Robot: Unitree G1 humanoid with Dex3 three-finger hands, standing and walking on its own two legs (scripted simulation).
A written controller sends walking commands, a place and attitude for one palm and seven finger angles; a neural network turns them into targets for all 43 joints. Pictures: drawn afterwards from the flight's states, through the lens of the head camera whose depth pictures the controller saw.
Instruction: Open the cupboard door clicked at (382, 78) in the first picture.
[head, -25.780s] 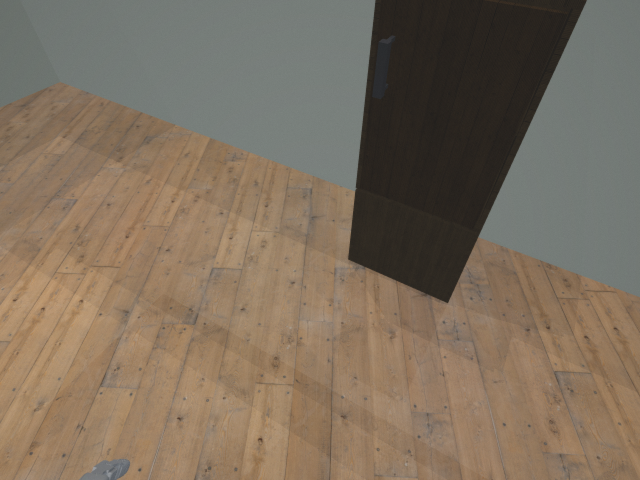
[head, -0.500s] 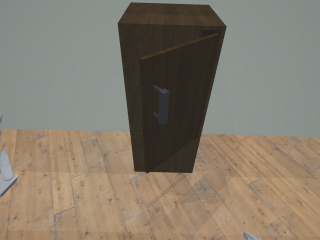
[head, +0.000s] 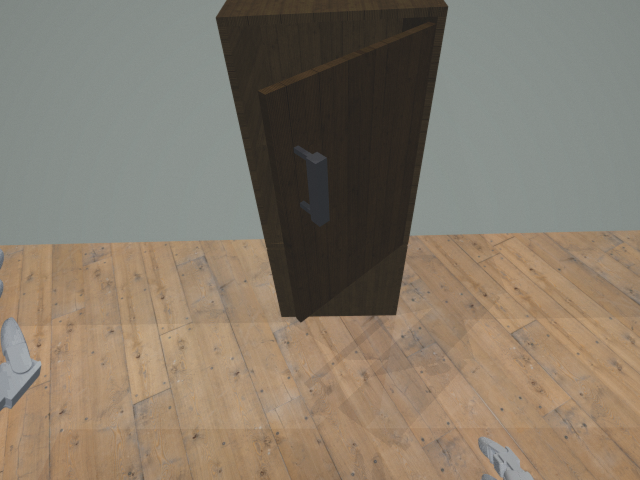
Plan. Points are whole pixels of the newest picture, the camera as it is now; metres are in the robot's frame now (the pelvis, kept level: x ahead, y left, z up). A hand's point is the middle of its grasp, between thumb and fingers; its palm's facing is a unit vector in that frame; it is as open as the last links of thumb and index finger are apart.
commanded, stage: stop stepping back and stand still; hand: left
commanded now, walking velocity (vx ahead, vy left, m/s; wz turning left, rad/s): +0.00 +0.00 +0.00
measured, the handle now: (310, 185) +0.56 +0.07 +0.06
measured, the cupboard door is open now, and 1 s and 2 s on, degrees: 42 42 42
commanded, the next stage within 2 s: let the arm hang, fingers relaxed in 0.14 s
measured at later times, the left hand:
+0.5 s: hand out of the picture +0.09 +0.24 -0.13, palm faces +0.01 -0.95 -0.30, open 7.4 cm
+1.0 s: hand out of the picture -0.08 +0.21 -0.17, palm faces +0.09 -0.97 -0.21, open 7.3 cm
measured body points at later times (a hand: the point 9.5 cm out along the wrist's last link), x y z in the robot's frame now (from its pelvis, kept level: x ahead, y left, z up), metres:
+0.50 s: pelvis -0.02 +0.03 -0.01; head -0.01 +0.02 +0.44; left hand +0.09 +0.29 -0.11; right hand +0.12 -0.22 -0.13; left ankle +0.01 +0.14 -0.74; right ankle +0.01 -0.08 -0.74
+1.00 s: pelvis -0.03 +0.04 +0.00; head -0.03 +0.03 +0.45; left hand -0.08 +0.26 -0.16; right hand -0.06 -0.16 -0.17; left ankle +0.01 +0.14 -0.74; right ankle +0.01 -0.08 -0.74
